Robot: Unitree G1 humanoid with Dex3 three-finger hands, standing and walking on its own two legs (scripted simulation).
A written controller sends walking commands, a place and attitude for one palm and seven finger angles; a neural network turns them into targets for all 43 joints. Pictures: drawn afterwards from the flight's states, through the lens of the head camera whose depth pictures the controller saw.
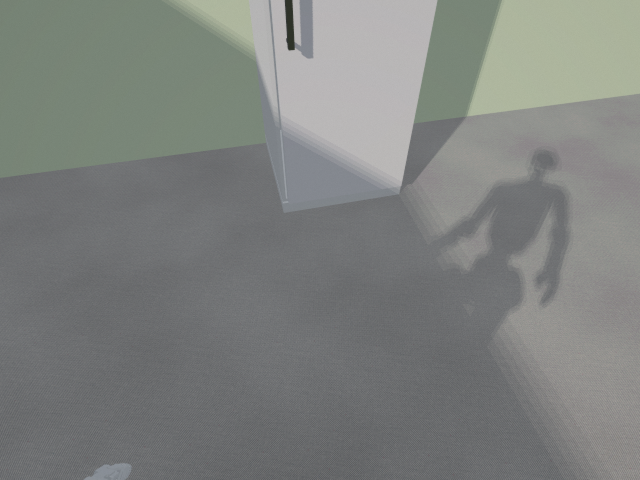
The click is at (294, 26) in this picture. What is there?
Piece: fridge door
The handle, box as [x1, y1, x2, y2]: [285, 0, 294, 49]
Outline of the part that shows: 285,0 287,29 286,41 288,49 294,49 292,1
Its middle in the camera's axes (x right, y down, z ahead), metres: -0.10 -0.68 +1.12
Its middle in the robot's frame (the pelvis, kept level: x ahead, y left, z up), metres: +1.31 +0.16 +0.12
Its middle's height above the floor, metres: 0.89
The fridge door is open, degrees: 0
